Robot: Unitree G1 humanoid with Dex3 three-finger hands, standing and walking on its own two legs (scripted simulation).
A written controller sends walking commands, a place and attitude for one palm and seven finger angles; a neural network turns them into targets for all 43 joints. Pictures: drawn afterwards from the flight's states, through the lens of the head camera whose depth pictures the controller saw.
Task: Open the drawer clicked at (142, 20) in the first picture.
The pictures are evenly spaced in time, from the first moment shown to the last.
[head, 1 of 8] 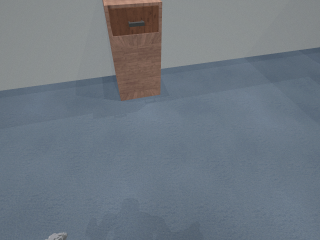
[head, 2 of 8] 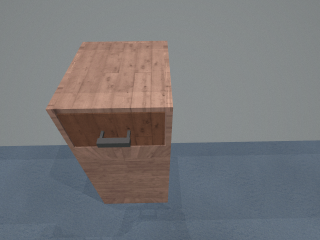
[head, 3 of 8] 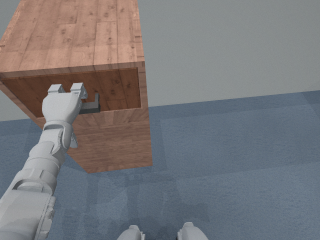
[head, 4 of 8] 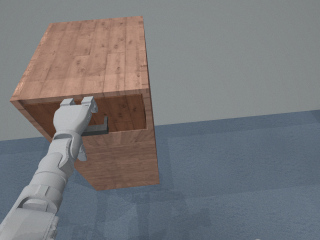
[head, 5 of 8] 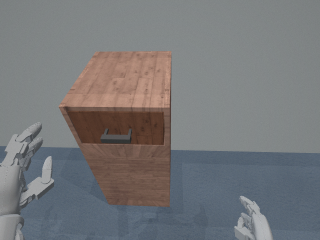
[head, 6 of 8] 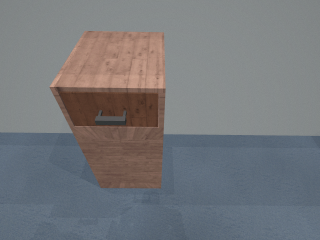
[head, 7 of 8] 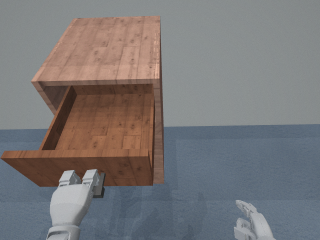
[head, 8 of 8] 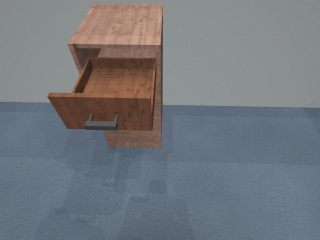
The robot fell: no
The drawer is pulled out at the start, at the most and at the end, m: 0.00 0.30 0.30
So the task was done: yes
